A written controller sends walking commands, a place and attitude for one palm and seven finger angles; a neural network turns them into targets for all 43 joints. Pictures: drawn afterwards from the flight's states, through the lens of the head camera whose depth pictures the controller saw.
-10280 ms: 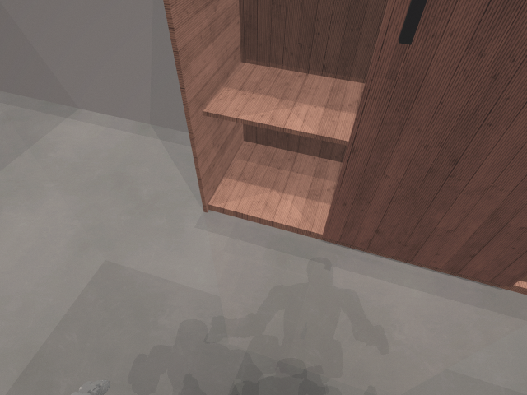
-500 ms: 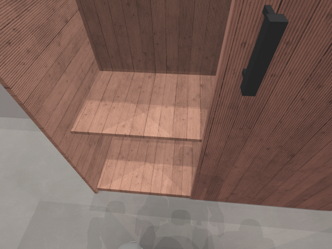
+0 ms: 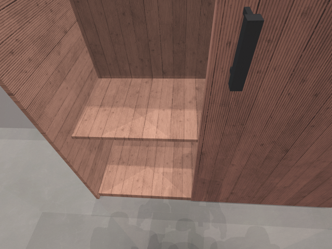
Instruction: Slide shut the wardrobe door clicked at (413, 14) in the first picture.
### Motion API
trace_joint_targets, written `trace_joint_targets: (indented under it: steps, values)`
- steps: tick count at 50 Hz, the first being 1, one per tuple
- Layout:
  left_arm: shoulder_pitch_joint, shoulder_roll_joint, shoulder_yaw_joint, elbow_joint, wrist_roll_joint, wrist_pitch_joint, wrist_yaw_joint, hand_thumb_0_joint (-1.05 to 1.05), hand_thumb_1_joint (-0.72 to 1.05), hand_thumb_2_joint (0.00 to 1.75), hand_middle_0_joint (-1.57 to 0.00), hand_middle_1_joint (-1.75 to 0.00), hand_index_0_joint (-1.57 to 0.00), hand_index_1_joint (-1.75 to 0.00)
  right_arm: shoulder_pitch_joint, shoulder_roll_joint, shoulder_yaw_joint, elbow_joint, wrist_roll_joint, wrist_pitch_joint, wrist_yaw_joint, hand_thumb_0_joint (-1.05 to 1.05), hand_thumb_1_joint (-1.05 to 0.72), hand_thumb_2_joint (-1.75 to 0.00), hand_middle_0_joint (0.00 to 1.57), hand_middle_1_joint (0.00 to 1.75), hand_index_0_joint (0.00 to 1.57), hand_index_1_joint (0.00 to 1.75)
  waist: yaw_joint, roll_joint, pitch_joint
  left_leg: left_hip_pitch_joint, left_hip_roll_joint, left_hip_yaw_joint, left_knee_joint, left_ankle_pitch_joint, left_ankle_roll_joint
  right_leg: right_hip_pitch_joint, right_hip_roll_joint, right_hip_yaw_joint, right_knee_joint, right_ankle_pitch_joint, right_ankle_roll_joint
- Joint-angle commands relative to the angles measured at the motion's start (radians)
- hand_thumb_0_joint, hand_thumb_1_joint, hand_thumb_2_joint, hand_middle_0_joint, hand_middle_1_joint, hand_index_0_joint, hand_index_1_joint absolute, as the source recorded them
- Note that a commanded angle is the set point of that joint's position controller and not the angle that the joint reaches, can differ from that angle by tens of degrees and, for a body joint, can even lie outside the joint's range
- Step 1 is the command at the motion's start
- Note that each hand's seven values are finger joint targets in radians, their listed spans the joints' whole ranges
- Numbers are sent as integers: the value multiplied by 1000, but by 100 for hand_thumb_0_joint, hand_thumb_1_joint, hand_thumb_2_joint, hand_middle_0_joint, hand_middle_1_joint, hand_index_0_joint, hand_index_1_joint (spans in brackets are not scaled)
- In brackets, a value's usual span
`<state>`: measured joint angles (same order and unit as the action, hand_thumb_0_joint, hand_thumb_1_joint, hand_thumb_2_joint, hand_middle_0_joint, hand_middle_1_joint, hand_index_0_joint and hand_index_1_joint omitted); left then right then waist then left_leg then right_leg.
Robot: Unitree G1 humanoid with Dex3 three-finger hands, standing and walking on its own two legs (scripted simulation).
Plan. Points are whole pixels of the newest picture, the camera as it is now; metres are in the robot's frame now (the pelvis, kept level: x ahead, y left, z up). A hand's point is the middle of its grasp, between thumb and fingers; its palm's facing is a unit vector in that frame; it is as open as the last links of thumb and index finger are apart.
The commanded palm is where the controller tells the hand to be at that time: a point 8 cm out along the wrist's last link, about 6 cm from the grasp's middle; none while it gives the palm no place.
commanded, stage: come to a stop and stand still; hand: right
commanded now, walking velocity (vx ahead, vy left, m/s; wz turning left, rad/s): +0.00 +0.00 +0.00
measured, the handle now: (241, 51) +0.45 -0.14 +0.25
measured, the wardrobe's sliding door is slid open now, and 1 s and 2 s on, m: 0.57 0.57 0.57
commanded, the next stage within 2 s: look again from close up in 0.98 s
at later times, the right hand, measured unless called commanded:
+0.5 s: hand out of the picture -0.08 -0.12 -0.17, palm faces +0.06 +0.99 -0.14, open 7.4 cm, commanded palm none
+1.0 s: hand out of the picture -0.08 -0.10 -0.17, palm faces +0.08 +0.99 -0.12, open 7.4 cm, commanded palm none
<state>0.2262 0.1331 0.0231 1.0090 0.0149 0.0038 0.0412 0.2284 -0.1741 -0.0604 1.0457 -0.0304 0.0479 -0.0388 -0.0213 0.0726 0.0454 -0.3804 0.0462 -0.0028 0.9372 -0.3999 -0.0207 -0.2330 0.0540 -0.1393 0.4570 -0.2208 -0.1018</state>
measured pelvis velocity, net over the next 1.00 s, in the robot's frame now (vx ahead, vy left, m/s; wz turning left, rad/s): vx -0.02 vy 0.03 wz -0.01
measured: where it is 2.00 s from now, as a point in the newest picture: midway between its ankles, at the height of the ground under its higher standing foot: outside the picture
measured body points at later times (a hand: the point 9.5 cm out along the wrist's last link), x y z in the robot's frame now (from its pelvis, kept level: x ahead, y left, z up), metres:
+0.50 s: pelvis -0.03 +0.02 +0.01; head -0.03 +0.01 +0.46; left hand -0.08 +0.22 -0.15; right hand -0.09 -0.18 -0.16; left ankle -0.06 +0.12 -0.74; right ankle +0.02 -0.06 -0.74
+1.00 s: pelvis -0.02 +0.03 +0.01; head -0.02 +0.02 +0.46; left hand -0.05 +0.22 -0.16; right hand -0.08 -0.15 -0.16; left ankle -0.06 +0.12 -0.74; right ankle +0.02 -0.06 -0.74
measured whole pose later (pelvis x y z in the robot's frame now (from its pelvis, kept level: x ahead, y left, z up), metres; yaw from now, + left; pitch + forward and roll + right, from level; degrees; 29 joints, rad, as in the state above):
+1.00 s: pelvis -0.02 +0.03 +0.01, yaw -1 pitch -1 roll +0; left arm 0.33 0.08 -0.01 1.15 0.01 -0.01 0.04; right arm 0.40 -0.07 0.01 1.16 -0.01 -0.03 -0.05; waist -0.01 0.01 0.00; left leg -0.11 -0.02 0.06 0.40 -0.27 0.04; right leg -0.23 0.01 -0.11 0.38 -0.14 -0.05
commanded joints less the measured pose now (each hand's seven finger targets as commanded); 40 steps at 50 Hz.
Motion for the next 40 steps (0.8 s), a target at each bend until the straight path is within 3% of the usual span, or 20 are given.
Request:
trace_joint_targets:
  steps: [1, 3, 5, 6, 7, 8, 9, 13, 16, 19, 25, 27, 40]
  values:
    - [84, 119, 24, -8, 5, -6, 1, 0, 90, 90, -20, -30, -20, -30, 54, -20, 17, -22, 0, -19, 1, 0, -90, -90, 20, 30, 20, 30, 30, -136, -23, 27, 12, 13, -234, -68, 11, 103, -297, 300, -206, 180, -106]
    - [97, 125, 23, 8, 4, -6, -3, 0, 90, 90, -20, -30, -20, -30, 101, -10, 23, 1, 4, -25, -4, 0, -90, -90, 20, 30, 20, 30, 19, -125, -46, 103, 7, 17, -384, -11, 17, 114, -287, 297, -201, 166, -85]
    - [94, 108, 16, 18, -6, -8, -6, 0, 90, 90, -20, -30, -20, -30, 159, -18, 29, 36, 5, -36, -9, 0, -90, -90, 20, 30, 20, 30, 1, -84, -39, 227, 22, 8, -591, 156, 25, 48, -241, 272, -180, 45, -21]
    - [96, 84, 11, 27, -13, -10, -11, 0, 90, 90, -20, -30, -20, -30, 156, -39, 32, 43, 5, -47, -14, 0, -90, -90, 20, 30, 20, 30, 11, -52, -19, 271, 61, -44, -635, 221, 41, -11, -202, 251, -169, 9, 19]
    - [91, 74, 5, 31, -15, -11, -13, 0, 90, 90, -20, -30, -20, -30, 160, -43, 39, 49, 7, -54, -14, 0, -90, -90, 20, 30, 20, 30, 18, -47, 7, 218, 100, -75, -630, 222, 65, 15, -165, 222, -171, -2, 51]
    - [89, 78, 5, 41, -10, -8, -12, 0, 90, 90, -20, -30, -20, -30, 147, -36, 43, 58, 10, -64, -10, 0, -90, -90, 20, 30, 20, 30, 30, 38, 3, 169, 101, -95, -638, 232, 75, 66, -154, 190, -145, 47, 61]
    - [102, 85, 4, 51, -8, -6, -13, 0, 90, 90, -20, -30, -20, -30, 137, -32, 47, 57, 14, -69, -9, 0, -90, -90, 20, 30, 20, 30, 39, 67, -1, 146, 104, -92, -648, 223, 77, 110, -156, 178, -136, 69, 63]
    - [131, 80, -7, 94, -7, -7, -14, 0, 90, 90, -20, -30, -20, -30, 156, -20, 51, 68, 17, -68, -11, 0, -90, -90, 20, 30, 20, 30, 37, -33, 37, 130, 76, -65, -661, 145, 66, 111, -164, 186, -180, 26, 63]
    - [145, 72, -11, 110, -8, -4, -13, 0, 90, 90, -20, -30, -20, -30, 189, -16, 54, 83, 16, -65, -10, 0, -90, -90, 20, 30, 20, 30, 26, -56, 72, 132, 64, -56, -669, 103, 64, 66, -163, 198, -207, -63, 62]
    - [165, 63, -11, 118, -5, 1, -12, 0, 90, 90, -20, -30, -20, -30, 213, -3, 53, 90, 16, -61, -10, 0, -90, -90, 20, 30, 20, 30, 26, -66, 98, 104, 56, -49, -658, 53, 65, 41, -165, 215, -234, -135, 64]
    - [194, 42, -9, 127, -3, 0, -8, 0, 90, 90, -20, -30, -20, -30, 254, 21, 52, 100, 15, -63, -10, 0, -90, -90, 20, 30, 20, 30, 20, -76, 87, 98, 48, -45, -647, 41, 68, 21, -165, 224, -234, -161, 63]
    - [201, 35, -9, 129, -5, -1, -8, 0, 90, 90, -20, -30, -20, -30, 256, 24, 53, 99, 14, -65, -11, 0, -90, -90, 20, 30, 20, 30, 20, -53, 96, 99, 52, -48, -655, 43, 69, 7, -162, 215, -222, -143, 64]
    - [207, 14, -16, 130, -5, -12, -3, 0, 90, 90, -20, -30, -20, -30, 282, 45, 60, 110, 18, -78, -13, 0, -90, -90, 20, 30, 20, 30, 24, -59, 74, 88, 56, -61, -655, 119, 71, 50, -162, 194, -178, -23, 64]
